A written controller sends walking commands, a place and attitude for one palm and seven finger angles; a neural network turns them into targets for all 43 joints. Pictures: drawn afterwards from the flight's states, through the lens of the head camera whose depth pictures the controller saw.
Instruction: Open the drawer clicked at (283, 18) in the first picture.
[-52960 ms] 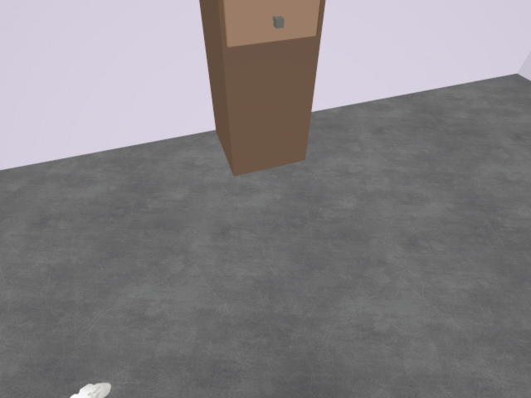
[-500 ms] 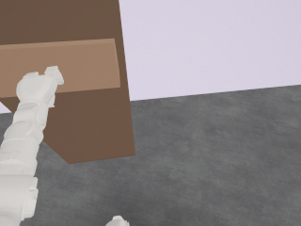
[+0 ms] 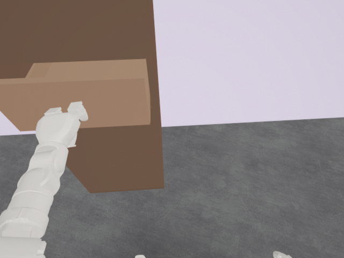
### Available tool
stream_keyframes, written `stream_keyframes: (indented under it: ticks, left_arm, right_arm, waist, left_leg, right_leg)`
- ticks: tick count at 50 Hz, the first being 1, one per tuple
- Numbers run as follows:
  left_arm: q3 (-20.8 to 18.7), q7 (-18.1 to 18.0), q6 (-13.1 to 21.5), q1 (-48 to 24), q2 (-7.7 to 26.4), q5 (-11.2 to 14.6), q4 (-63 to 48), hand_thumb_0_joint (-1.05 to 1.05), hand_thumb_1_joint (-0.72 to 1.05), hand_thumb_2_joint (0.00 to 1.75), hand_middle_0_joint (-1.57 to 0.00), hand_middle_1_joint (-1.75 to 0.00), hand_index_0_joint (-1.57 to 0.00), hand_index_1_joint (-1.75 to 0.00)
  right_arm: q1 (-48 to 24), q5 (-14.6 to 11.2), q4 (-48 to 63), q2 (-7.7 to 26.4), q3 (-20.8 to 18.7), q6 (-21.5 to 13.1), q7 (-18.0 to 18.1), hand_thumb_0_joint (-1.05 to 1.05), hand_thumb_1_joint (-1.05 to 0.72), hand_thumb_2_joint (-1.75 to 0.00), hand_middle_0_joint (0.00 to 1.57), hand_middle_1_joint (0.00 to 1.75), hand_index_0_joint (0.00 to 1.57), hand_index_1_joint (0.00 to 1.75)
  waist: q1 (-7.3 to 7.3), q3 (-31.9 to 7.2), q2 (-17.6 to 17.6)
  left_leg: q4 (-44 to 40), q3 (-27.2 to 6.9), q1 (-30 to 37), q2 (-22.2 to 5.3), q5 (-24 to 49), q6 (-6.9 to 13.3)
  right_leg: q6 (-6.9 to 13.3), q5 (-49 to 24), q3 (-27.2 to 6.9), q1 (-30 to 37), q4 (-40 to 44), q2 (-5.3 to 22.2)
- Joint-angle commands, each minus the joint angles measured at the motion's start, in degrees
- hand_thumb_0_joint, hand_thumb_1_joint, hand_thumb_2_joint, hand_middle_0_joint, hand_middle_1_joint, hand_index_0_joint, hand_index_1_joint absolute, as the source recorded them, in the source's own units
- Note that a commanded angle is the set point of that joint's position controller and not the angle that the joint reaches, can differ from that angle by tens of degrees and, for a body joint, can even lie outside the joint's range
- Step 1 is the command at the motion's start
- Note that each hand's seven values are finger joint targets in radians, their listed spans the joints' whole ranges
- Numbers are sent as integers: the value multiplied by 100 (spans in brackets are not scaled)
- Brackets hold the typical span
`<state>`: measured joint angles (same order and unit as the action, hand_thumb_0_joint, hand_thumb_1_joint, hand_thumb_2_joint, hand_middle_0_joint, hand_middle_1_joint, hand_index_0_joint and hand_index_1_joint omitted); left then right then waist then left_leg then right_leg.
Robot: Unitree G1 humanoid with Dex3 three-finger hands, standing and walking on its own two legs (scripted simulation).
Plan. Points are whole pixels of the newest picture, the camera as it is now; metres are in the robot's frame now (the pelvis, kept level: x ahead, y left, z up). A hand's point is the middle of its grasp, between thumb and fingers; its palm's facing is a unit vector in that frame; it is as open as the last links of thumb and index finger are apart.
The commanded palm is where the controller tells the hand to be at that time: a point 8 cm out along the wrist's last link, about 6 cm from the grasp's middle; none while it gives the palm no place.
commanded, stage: pull the drawer open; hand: left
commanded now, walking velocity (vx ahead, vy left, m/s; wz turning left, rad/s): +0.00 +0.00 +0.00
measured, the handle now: (72, 117) +0.45 +0.27 +0.06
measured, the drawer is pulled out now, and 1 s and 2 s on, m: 0.07 0.19 0.30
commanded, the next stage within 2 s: none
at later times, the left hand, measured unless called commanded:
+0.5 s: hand (62, 169) +0.31 +0.26 +0.04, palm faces +0.01 -0.08 -1.00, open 6.7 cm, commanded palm +0.28 +0.27 +0.09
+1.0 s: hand (58, 184) +0.27 +0.26 +0.04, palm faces +0.01 -0.08 -1.00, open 6.6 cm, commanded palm +0.23 +0.26 +0.09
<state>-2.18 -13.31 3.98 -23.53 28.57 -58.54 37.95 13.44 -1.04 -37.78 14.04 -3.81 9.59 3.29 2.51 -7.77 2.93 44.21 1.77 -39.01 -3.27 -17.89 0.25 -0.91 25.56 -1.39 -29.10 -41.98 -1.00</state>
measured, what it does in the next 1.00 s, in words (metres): stands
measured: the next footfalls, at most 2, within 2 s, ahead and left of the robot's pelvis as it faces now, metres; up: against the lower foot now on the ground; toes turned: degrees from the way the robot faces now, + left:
none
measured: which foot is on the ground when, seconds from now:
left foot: down 0.00-1.00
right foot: down 0.00-1.00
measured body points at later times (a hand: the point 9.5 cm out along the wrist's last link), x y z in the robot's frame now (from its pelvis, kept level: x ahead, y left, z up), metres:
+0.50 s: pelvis +0.00 -0.01 +0.00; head +0.03 -0.03 +0.45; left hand +0.31 +0.26 +0.09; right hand +0.14 -0.27 -0.12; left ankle +0.03 +0.12 -0.71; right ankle -0.06 -0.14 -0.71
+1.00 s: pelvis -0.01 -0.01 +0.01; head +0.01 -0.03 +0.45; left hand +0.27 +0.26 +0.09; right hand +0.15 -0.26 -0.11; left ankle +0.03 +0.12 -0.71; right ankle -0.06 -0.14 -0.71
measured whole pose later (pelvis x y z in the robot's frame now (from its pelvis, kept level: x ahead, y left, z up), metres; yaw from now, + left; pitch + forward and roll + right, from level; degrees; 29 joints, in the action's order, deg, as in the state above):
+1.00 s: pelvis -0.01 -0.01 +0.01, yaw +1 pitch +7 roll -1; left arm -1.4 -13.6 1.9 2.1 25.8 -55.3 12.5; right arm 9.1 -0.1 -37.7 13.2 -2.6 6.3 4.2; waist -0.8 -5.3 3.9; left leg 41.4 1.3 -32.5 -2.8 -16.1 -0.5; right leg -0.2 25.1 -0.9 -23.4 -41.3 -0.7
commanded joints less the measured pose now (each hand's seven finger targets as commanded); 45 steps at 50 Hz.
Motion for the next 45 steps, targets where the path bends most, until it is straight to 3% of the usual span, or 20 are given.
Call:
stream_keyframes:
  ticks: [1, 3, 4, 8, 9, 13, 18, 19, 23, 24, 26, 27, 28, 29, 33, 34, 36, 38, 41, 45]
  left_arm:
    - [-585, -191, -82, -1168, 1593, 41, -1332, 0, 90, 90, -40, -135, -40, -135]
    - [-649, -209, -69, -924, 1606, 41, -1581, 0, 90, 90, -40, -135, -40, -135]
    - [-609, -205, -115, -707, 1494, 107, -1524, 0, 90, 90, -40, -135, -40, -135]
    - [-867, -200, -112, -208, 1711, 177, -1882, 0, 90, 90, -40, -135, -40, -135]
    - [-861, -195, -124, -150, 1669, 226, -1870, 0, 90, 90, -40, -135, -40, -135]
    - [-971, -252, -69, 176, 1735, 214, -2495, 0, 90, 90, -40, -135, -40, -135]
    - [-1070, -338, -109, 756, 1677, 267, -2897, 0, 90, 90, -40, -135, -40, -135]
    - [-938, -346, -147, 876, 1494, 313, -2899, 0, 90, 90, -40, -135, -40, -135]
    - [-1115, -425, -156, 1106, 1629, 270, -3141, 0, 90, 90, -40, -135, -40, -135]
    - [-952, -433, -185, 1060, 1451, 295, -3124, 0, 90, 90, -40, -135, -40, -135]
    - [-854, -456, -172, 944, 1368, 288, -3287, 0, 90, 90, -40, -135, -40, -135]
    - [-1041, -478, -172, 968, 1552, 289, -3317, 0, 90, 90, -40, -135, -40, -135]
    - [-921, -477, -197, 1006, 1445, 240, -3252, 0, 90, 90, -40, -135, -40, -135]
    - [-822, -468, -230, 936, 1341, 273, -3182, 0, 90, 90, -40, -135, -40, -135]
    - [-839, -422, -251, 714, 1452, 227, -3062, 0, 90, 90, -40, -135, -40, -135]
    - [-711, -394, -267, 640, 1349, 267, -2970, 0, 90, 90, -40, -135, -40, -135]
    - [-692, -357, -240, 553, 1377, 238, -3013, 0, 90, 90, -40, -135, -40, -135]
    - [-700, -334, -213, 787, 1348, 229, -3222, 0, 90, 90, -40, -135, -40, -135]
    - [-598, -310, -222, 1182, 1147, 299, -3355, 0, 90, 90, -40, -135, -40, -135]
    - [-728, -281, -206, 1523, 1208, 328, -3529, 0, 90, 90, -40, -135, -40, -135]
  right_arm:
    - [41, 7, 618, 833, -291, -179, 36, 0, -90, -90, 20, 30, 20, 30]
    - [-40, -1, 649, 813, -283, -182, 28, 0, -90, -90, 20, 30, 20, 30]
    - [-29, 8, 651, 825, -297, -198, 33, 0, -90, -90, 20, 30, 20, 30]
    - [-194, 0, 689, 806, -250, -228, 61, 0, -90, -90, 20, 30, 20, 30]
    - [-180, 14, 678, 831, -275, -252, 70, 0, -90, -90, 20, 30, 20, 30]
    - [-367, 19, 722, 771, -243, -295, 63, 0, -90, -90, 20, 30, 20, 30]
    - [-573, 37, 738, 745, -231, -354, 56, 0, -90, -90, 20, 30, 20, 30]
    - [-546, 46, 745, 745, -244, -384, 61, 0, -90, -90, 20, 30, 20, 30]
    - [-729, 53, 744, 708, -195, -418, 83, 0, -90, -90, 20, 30, 20, 30]
    - [-705, 57, 744, 715, -212, -440, 87, 0, -90, -90, 20, 30, 20, 30]
    - [-756, 63, 742, 698, -202, -473, 89, 0, -90, -90, 20, 30, 20, 30]
    - [-763, 74, 724, 720, -201, -466, 100, 0, -90, -90, 20, 30, 20, 30]
    - [-857, 60, 728, 677, -156, -464, 101, 0, -90, -90, 20, 30, 20, 30]
    - [-800, 64, 720, 686, -174, -485, 113, 0, -90, -90, 20, 30, 20, 30]
    - [-929, 55, 686, 663, -104, -494, 169, 0, -90, -90, 20, 30, 20, 30]
    - [-863, 57, 670, 672, -125, -517, 187, 0, -90, -90, 20, 30, 20, 30]
    - [-906, 64, 672, 654, -105, -522, 198, 0, -90, -90, 20, 30, 20, 30]
    - [-998, 63, 721, 621, -87, -524, 179, 0, -90, -90, 20, 30, 20, 30]
    - [-1008, 74, 777, 617, -111, -550, 156, 0, -90, -90, 20, 30, 20, 30]
    - [-1102, 78, 855, 621, -71, -571, 143, 0, -90, -90, 20, 30, 20, 30]
  waist:
    - [-244, -1774, 296]
    - [-286, -1923, 208]
    - [-265, -1744, 114]
    - [-372, -1839, -33]
    - [-327, -1637, -115]
    - [-442, -1807, 155]
    - [-476, -1627, 110]
    - [-423, -1494, 101]
    - [-514, -1544, 73]
    - [-430, -1310, 137]
    - [-412, -1277, 203]
    - [-430, -1329, 100]
    - [-468, -1316, 103]
    - [-390, -1137, 74]
    - [-453, -1131, -38]
    - [-381, -993, 17]
    - [-421, -1014, 113]
    - [-542, -1313, 135]
    - [-557, -1247, 223]
    - [-595, -1084, -55]
  left_leg:
    - [-277, 91, 2174, 354, 2208, 225]
    - [-275, 108, 2228, 361, 2282, 234]
    - [-277, 98, 2166, 365, 2249, 241]
    - [-311, 139, 2035, 410, 2237, 241]
    - [-312, 133, 1967, 406, 2155, 248]
    - [-350, 136, 2134, 419, 2309, 226]
    - [-375, 133, 2142, 420, 2246, 211]
    - [-380, 116, 2111, 424, 2158, 218]
    - [-426, 103, 2155, 432, 2046, 192]
    - [-422, 83, 2115, 425, 1939, 194]
    - [-452, 62, 2196, 423, 1776, 189]
    - [-464, 46, 2196, 401, 1794, 186]
    - [-485, 64, 2208, 430, 1682, 181]
    - [-492, 37, 2148, 423, 1588, 183]
    - [-545, 41, 2147, 444, 1320, 182]
    - [-547, 32, 2093, 449, 1213, 187]
    - [-584, 29, 2139, 449, 1200, 171]
    - [-590, 37, 2271, 453, 1355, 170]
    - [-594, 39, 2275, 444, 1452, 169]
    - [-630, 30, 2163, 442, 1355, 172]
  right_leg:
    - [268, -2582, 349, 102, 432, -322]
    - [243, -2685, 310, 197, 449, -318]
    - [258, -2720, 333, 232, 462, -319]
    - [209, -3069, 256, 548, 470, -279]
    - [216, -3078, 275, 540, 475, -276]
    - [210, -3150, 244, 603, 456, -266]
    - [196, -3169, 242, 617, 484, -254]
    - [207, -3077, 283, 588, 482, -262]
    - [199, -2909, 264, 588, 503, -251]
    - [214, -2757, 299, 466, 505, -259]
    - [216, -2462, 325, 332, 545, -256]
    - [232, -2429, 310, 422, 558, -263]
    - [207, -2355, 299, 356, 572, -247]
    - [220, -2245, 338, 299, 576, -256]
    - [190, -1966, 277, 246, 666, -221]
    - [200, -1882, 293, 223, 684, -218]
    - [211, -1814, 297, 219, 693, -224]
    - [219, -1928, 267, 360, 673, -218]
    - [237, -2054, 292, 413, 662, -232]
    - [205, -2027, 278, 413, 699, -228]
